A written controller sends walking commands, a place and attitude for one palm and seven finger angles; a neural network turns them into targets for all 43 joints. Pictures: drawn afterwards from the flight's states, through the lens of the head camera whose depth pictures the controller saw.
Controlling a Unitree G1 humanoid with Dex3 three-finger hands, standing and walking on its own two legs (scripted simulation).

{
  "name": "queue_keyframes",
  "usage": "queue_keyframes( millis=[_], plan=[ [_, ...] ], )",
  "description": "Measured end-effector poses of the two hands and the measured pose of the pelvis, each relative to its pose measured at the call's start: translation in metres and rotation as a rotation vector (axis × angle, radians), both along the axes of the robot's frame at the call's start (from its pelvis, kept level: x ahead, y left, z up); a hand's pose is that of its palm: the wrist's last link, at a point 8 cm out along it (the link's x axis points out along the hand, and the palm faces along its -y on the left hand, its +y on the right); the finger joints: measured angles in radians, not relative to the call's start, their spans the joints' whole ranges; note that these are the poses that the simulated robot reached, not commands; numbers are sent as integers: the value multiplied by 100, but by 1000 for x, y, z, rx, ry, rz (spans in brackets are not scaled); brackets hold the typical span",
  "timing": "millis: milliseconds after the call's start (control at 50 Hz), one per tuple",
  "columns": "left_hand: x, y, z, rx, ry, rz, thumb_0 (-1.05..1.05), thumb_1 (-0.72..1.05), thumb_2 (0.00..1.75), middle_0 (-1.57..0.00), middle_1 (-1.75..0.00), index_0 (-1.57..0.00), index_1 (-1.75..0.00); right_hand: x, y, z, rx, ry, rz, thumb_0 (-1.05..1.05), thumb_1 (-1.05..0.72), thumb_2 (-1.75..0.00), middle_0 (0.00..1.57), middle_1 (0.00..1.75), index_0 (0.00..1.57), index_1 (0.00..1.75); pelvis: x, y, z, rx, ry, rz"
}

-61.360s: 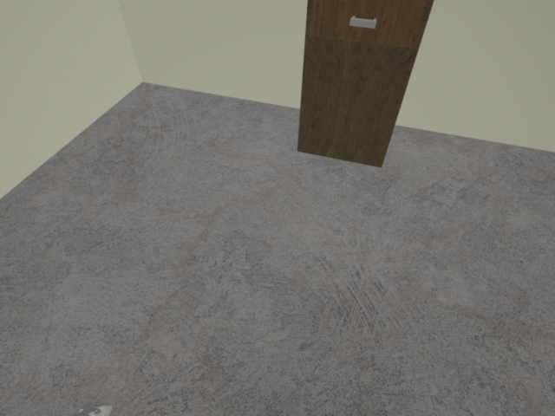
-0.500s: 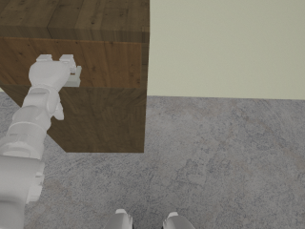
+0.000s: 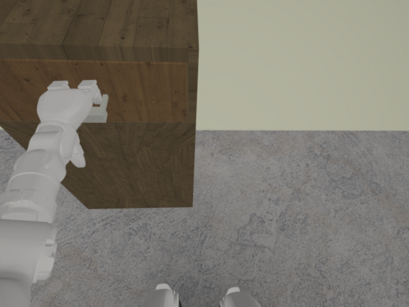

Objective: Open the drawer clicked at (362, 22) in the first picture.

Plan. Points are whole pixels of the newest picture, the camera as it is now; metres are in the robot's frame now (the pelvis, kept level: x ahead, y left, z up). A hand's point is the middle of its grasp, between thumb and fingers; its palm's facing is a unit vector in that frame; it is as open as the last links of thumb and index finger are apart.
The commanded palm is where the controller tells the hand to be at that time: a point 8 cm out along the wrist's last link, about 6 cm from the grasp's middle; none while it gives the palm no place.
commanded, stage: lift the fingers back up to retry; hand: left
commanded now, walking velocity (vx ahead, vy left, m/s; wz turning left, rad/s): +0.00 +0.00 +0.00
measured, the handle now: (82, 106) +0.53 +0.25 +0.04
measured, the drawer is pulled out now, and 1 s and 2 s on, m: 0.00 0.00 0.00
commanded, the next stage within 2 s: re-aim the fingers above the handle in 0.56 s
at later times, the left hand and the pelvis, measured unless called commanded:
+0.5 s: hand (49, 103) +0.47 +0.27 +0.10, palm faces -0.04 -0.02 -1.00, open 13.7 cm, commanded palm +0.45 +0.25 +0.15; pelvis +0.04 +0.00 +0.02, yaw +2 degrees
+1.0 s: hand (66, 109) +0.46 +0.24 +0.10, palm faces -0.05 -0.02 -1.00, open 13.8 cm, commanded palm +0.45 +0.24 +0.16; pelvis +0.03 -0.02 +0.02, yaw +3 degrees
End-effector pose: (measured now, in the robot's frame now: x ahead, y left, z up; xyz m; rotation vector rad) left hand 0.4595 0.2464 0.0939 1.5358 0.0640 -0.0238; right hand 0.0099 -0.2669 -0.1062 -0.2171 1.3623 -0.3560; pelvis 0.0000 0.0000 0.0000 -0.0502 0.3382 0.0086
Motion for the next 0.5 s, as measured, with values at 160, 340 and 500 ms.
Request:
queue_keyframes(
  millis=[160, 340, 500],
  plan=[
    [0, 2, 2, -14, 4, -20, 0, -49, 30, -34, -124, -33, -117, 22, 0, 6, 0, -19, 13, 0, -90, -90, 20, 30, 20, 30, 13, 3, 7, 0, -15, 4],
    [-2, 8, 31, -33, -94, -3, 0, -49, 30, -36, -120, -34, -117, 61, -1, 12, 12, -78, 35, 0, -90, -90, 20, 30, 20, 30, 30, 2, 16, 2, -43, 9],
    [-4, 24, 64, 22, -16, 120, 0, -49, 30, -32, -120, -35, -121, 99, 2, 17, 58, -131, 86, 0, -90, -90, 20, 30, 20, 30, 37, -3, 25, 12, -88, 30]
  ],
)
